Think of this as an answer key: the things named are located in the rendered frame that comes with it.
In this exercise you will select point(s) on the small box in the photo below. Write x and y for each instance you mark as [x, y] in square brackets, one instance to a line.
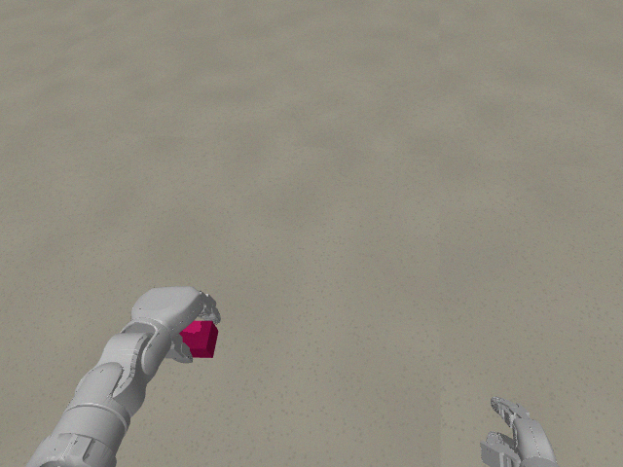
[201, 337]

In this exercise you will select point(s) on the right robot hand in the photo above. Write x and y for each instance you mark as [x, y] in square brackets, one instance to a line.
[529, 438]

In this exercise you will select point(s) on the left robot arm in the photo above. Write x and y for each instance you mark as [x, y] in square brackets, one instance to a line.
[96, 420]

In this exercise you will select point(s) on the left robot hand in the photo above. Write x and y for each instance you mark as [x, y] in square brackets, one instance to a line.
[176, 307]

